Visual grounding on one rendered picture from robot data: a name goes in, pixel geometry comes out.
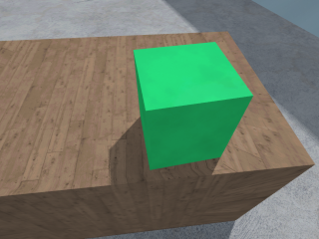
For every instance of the pedestal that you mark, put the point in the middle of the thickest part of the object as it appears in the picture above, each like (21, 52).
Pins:
(73, 156)

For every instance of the carton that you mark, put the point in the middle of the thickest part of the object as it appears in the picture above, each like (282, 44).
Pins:
(191, 101)

